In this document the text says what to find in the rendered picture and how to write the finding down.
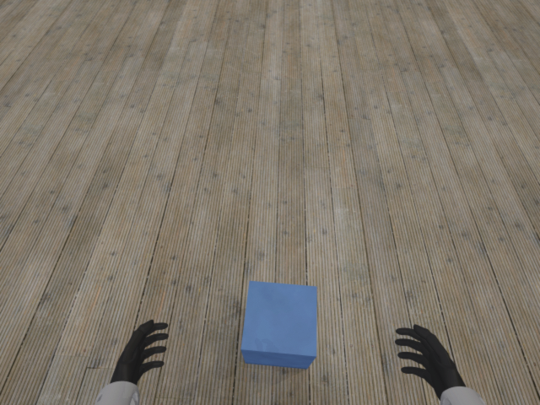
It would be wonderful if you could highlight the carton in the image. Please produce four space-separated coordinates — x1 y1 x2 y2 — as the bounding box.
240 281 317 370

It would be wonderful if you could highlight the robot left hand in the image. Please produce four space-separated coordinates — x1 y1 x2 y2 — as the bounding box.
110 320 169 385

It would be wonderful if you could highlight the robot right forearm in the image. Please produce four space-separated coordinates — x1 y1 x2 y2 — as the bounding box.
440 386 486 405

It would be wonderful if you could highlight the robot right hand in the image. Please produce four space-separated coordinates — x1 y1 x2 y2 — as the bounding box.
395 324 466 400

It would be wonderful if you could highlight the robot left forearm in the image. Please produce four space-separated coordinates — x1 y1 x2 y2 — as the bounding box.
94 381 139 405

